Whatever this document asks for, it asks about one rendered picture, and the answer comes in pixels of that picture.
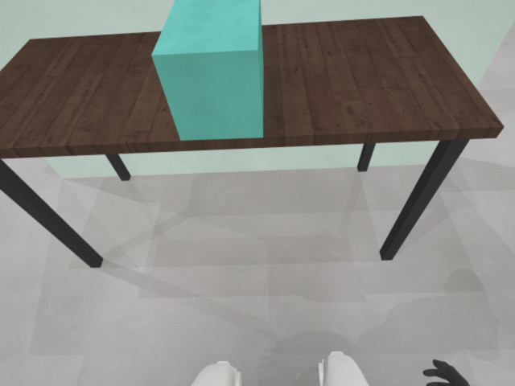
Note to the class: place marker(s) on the carton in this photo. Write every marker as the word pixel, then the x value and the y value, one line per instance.
pixel 209 59

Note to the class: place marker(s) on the left robot thigh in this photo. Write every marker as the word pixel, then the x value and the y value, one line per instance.
pixel 218 374

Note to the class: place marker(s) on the right robot thigh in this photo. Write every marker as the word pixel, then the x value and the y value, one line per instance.
pixel 340 370

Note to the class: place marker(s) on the right robot hand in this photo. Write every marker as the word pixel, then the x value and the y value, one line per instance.
pixel 447 372

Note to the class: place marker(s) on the robot thigh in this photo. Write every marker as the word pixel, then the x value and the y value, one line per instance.
pixel 340 370
pixel 218 374

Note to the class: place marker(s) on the table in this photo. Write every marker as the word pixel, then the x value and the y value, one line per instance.
pixel 362 81

